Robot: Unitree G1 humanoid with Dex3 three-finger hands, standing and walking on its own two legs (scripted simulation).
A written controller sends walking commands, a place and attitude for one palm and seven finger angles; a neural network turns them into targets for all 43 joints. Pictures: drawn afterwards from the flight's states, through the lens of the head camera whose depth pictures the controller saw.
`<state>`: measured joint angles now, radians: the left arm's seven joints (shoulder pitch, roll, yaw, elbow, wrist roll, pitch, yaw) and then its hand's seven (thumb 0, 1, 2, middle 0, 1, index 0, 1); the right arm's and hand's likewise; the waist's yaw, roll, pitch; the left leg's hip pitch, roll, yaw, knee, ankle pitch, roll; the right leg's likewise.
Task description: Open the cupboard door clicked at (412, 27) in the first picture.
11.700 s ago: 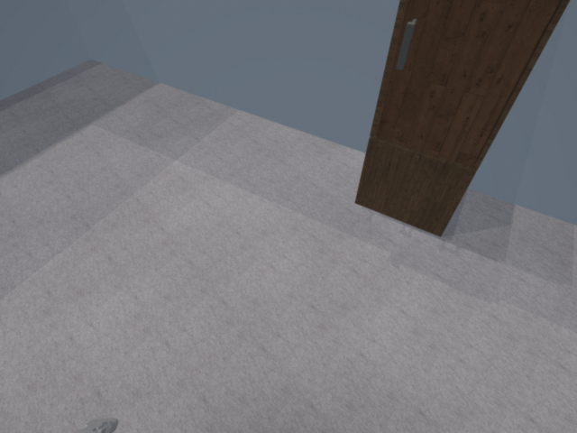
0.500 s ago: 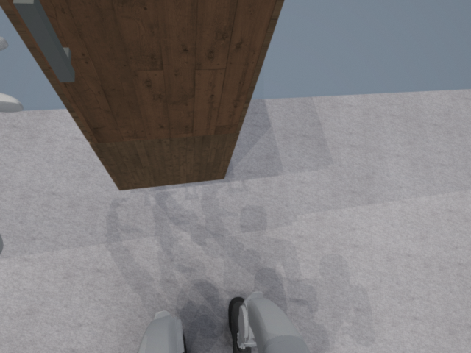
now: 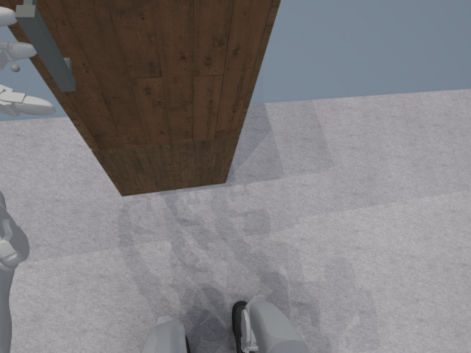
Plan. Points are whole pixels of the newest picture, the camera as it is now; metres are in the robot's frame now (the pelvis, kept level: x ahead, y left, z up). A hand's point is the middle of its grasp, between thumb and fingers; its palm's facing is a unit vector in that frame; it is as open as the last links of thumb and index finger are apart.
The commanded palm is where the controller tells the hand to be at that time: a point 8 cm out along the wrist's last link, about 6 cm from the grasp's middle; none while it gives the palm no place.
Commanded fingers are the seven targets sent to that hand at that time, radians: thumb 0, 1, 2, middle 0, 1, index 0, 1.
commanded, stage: slide the fingers in behind the handle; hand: left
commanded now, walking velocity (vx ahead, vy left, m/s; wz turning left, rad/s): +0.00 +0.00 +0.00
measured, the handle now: (50, 44) +0.58 +0.22 +0.09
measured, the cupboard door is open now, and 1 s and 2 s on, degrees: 0 0 0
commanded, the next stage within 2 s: close the thumb around the handle in 1.08 s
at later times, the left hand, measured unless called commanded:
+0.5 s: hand (48, 68) +0.53 +0.22 +0.09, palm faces +0.04 -1.00 -0.01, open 13.9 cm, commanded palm +0.51 +0.26 +0.08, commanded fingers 0.00 -0.50 0.30 -0.30 -1.20 -0.30 -1.20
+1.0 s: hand (63, 70) +0.53 +0.20 +0.09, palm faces +0.05 -1.00 -0.05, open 14.0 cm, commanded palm +0.51 +0.24 +0.08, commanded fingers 0.00 -0.50 0.30 -0.30 -1.20 -0.30 -1.20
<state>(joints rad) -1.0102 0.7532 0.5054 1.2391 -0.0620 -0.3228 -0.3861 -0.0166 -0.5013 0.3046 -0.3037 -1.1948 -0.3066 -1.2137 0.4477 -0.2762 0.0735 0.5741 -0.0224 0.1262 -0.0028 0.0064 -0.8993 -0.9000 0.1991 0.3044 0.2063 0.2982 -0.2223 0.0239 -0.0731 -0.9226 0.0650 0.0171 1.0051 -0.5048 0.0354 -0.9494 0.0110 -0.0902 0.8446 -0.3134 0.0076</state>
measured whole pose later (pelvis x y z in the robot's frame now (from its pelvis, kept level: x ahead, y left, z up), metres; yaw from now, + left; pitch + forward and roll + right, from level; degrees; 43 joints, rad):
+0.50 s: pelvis +0.01 -0.01 +0.00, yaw +1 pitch +24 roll -4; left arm -0.99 0.63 0.46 1.20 -0.07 -0.35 -0.31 -0.02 -0.50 0.30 -0.30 -1.19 -0.31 -1.21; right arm 0.42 -0.27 0.05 0.58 -0.03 0.12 0.01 0.01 -0.90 -0.90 0.20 0.30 0.21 0.30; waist -0.20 0.03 -0.09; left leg -0.89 0.06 0.01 0.99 -0.51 0.03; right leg -0.93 0.01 -0.09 0.85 -0.33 0.00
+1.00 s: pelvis +0.00 -0.01 +0.00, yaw +1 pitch +22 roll -3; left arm -0.99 0.60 0.44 1.24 -0.05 -0.39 -0.26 -0.02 -0.50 0.30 -0.30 -1.19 -0.30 -1.20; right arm 0.42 -0.28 0.05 0.59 -0.02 0.09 0.01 0.01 -0.90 -0.90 0.20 0.30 0.21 0.30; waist -0.20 0.03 -0.08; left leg -0.88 0.06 0.03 0.98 -0.49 0.02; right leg -0.93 0.01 -0.08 0.86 -0.32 -0.01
